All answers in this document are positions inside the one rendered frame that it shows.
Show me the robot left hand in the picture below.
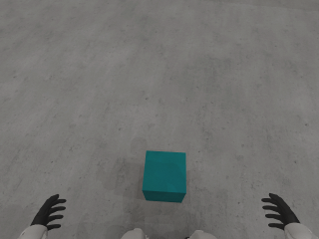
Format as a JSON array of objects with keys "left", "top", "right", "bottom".
[{"left": 30, "top": 194, "right": 67, "bottom": 231}]

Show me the left robot forearm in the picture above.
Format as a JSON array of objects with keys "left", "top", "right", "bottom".
[{"left": 17, "top": 224, "right": 48, "bottom": 239}]

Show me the robot right hand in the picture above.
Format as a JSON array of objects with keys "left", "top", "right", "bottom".
[{"left": 261, "top": 193, "right": 300, "bottom": 230}]

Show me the carton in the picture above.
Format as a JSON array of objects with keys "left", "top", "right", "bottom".
[{"left": 142, "top": 150, "right": 186, "bottom": 203}]

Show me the right robot forearm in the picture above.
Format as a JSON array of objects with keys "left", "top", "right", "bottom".
[{"left": 284, "top": 222, "right": 319, "bottom": 239}]

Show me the right robot shin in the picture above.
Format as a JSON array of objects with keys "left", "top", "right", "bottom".
[{"left": 191, "top": 230, "right": 203, "bottom": 236}]

